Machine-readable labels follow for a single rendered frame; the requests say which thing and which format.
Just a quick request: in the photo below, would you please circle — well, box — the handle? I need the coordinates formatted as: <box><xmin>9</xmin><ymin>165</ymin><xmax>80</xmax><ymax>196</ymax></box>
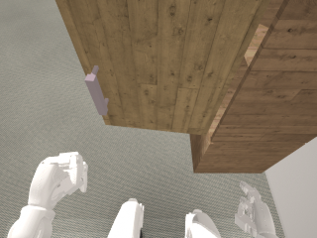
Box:
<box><xmin>84</xmin><ymin>65</ymin><xmax>109</xmax><ymax>116</ymax></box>

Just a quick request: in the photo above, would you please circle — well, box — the left robot hand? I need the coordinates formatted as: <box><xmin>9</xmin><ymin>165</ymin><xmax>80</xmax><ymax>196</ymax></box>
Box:
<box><xmin>28</xmin><ymin>152</ymin><xmax>88</xmax><ymax>209</ymax></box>

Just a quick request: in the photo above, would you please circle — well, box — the robot thigh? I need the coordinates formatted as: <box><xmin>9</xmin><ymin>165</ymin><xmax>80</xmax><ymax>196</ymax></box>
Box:
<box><xmin>185</xmin><ymin>211</ymin><xmax>221</xmax><ymax>238</ymax></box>
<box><xmin>107</xmin><ymin>201</ymin><xmax>145</xmax><ymax>238</ymax></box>

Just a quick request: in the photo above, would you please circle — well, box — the right robot thigh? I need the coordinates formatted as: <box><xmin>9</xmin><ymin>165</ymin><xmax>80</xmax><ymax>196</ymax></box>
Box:
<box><xmin>185</xmin><ymin>211</ymin><xmax>221</xmax><ymax>238</ymax></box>

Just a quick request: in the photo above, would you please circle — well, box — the left robot thigh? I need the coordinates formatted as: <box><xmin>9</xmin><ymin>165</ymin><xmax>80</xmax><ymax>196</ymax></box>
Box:
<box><xmin>107</xmin><ymin>201</ymin><xmax>145</xmax><ymax>238</ymax></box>

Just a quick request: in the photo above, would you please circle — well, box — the robot left forearm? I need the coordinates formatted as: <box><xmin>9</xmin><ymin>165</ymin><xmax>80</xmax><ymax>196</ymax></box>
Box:
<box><xmin>7</xmin><ymin>205</ymin><xmax>55</xmax><ymax>238</ymax></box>

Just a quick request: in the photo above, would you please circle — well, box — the right robot hand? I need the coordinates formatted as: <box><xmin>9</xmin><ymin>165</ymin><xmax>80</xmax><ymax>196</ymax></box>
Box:
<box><xmin>235</xmin><ymin>180</ymin><xmax>276</xmax><ymax>238</ymax></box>

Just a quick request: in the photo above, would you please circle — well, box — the cupboard door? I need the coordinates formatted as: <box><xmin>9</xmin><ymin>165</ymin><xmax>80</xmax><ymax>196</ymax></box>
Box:
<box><xmin>55</xmin><ymin>0</ymin><xmax>270</xmax><ymax>136</ymax></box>

